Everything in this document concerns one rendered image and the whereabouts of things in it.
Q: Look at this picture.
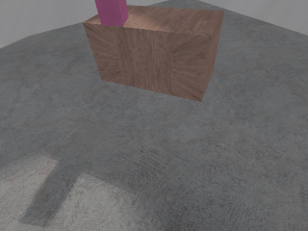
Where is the carton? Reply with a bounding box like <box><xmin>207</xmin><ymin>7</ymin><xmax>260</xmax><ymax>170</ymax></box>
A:
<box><xmin>94</xmin><ymin>0</ymin><xmax>129</xmax><ymax>26</ymax></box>

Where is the pedestal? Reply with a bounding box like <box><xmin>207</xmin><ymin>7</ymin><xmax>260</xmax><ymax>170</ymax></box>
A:
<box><xmin>83</xmin><ymin>5</ymin><xmax>224</xmax><ymax>102</ymax></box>

